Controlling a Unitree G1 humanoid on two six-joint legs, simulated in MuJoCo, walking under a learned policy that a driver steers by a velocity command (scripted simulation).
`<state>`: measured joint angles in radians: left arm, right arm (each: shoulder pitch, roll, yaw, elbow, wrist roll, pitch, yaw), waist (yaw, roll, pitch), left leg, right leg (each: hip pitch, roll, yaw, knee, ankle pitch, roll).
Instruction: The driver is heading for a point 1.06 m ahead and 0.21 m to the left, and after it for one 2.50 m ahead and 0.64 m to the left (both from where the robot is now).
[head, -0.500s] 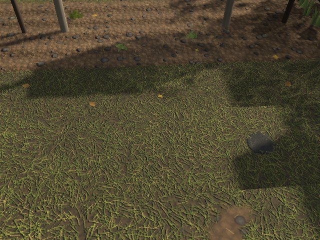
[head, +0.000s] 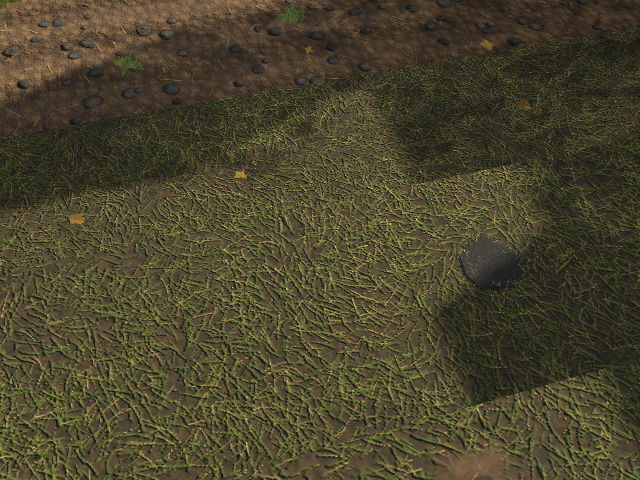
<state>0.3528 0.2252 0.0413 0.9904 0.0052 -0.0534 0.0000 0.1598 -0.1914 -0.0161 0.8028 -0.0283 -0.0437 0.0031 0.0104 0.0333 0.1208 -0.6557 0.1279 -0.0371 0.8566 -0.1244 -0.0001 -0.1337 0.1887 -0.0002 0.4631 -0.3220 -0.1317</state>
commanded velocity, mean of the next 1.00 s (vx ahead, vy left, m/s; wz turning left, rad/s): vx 0.50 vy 0.00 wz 0.02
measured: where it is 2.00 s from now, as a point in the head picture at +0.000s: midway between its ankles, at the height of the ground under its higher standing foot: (292, 274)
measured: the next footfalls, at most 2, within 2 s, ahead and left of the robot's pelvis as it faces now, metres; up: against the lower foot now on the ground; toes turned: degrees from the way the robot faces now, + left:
left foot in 0.12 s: +0.25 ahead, +0.13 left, +0.00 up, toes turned +1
right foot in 0.72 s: +0.43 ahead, -0.11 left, +0.00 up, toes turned -5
